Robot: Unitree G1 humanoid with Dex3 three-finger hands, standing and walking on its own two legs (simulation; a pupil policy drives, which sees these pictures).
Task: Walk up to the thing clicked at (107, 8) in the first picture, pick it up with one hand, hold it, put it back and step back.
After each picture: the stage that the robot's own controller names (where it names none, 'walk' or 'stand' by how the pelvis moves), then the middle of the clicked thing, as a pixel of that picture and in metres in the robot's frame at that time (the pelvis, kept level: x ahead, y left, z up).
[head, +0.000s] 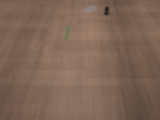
stand; (106, 11) +2.18 -0.36 -0.72
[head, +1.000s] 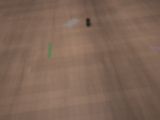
walk; (88, 22) +2.06 +0.08 -0.70
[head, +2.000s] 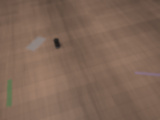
walk; (56, 43) +1.42 +0.38 -0.72
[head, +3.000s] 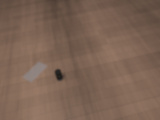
walk; (58, 75) +0.95 +0.33 -0.72
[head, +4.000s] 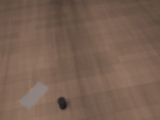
walk; (62, 103) +0.61 +0.24 -0.70
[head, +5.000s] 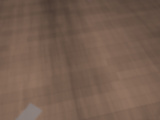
stand; out of the picture +0.41 +0.22 -0.70
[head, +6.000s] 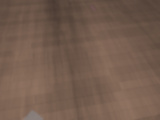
stand; out of the picture +0.39 +0.20 -0.72
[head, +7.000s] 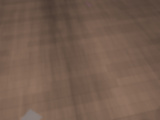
stand; out of the picture +0.39 +0.22 -0.73
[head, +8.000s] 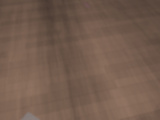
stand; out of the picture +0.37 +0.23 -0.73
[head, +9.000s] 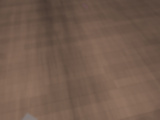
stand; out of the picture +0.37 +0.23 -0.73
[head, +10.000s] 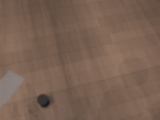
go down; (43, 101) +0.41 +0.23 -0.56
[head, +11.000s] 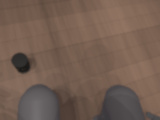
go down; (21, 63) +0.45 +0.27 -0.31
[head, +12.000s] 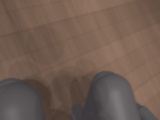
close in; out of the picture +0.42 +0.31 -0.24
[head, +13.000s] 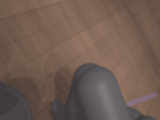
close; out of the picture +0.42 +0.32 -0.22
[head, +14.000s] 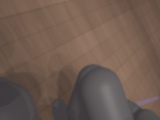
lift; out of the picture +0.38 +0.30 -0.22
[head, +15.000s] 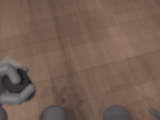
lift; (20, 86) +0.33 +0.21 -0.02
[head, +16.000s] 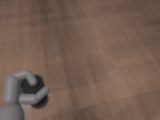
hold; (36, 92) +0.33 +0.18 -0.01
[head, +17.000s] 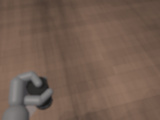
hold; (40, 93) +0.33 +0.16 -0.01
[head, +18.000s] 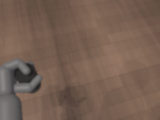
crouch; (29, 79) +0.38 +0.19 -0.06
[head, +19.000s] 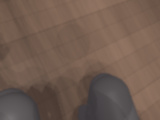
lower; out of the picture +0.47 +0.31 -0.13
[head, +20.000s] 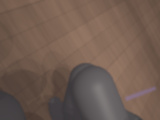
lower; out of the picture +0.41 +0.33 -0.23
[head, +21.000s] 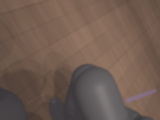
lower; out of the picture +0.41 +0.33 -0.23
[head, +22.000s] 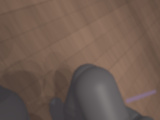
lower; out of the picture +0.41 +0.33 -0.23
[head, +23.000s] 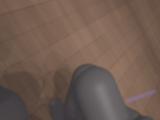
lower; out of the picture +0.41 +0.33 -0.23
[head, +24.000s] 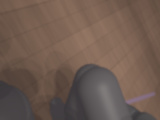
open; out of the picture +0.40 +0.32 -0.23
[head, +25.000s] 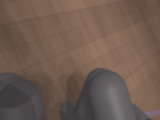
stand; out of the picture +0.41 +0.31 -0.24
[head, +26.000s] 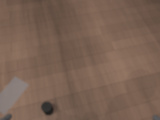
stand; (47, 108) +0.41 +0.22 -0.58
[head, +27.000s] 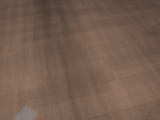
stand; out of the picture +0.39 +0.21 -0.67
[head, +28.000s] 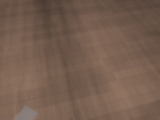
stand; out of the picture +0.38 +0.21 -0.67
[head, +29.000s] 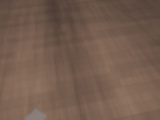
stand; out of the picture +0.41 +0.20 -0.72
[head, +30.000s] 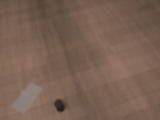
walk; (59, 106) +0.51 +0.22 -0.69
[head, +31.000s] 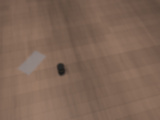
walk; (61, 69) +0.81 +0.20 -0.69
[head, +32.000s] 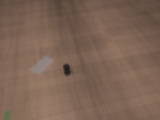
stand; (66, 69) +1.03 +0.21 -0.71
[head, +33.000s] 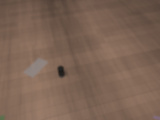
stand; (61, 71) +1.01 +0.23 -0.73
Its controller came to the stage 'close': yes
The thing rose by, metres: 0.71
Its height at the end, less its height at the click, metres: +0.00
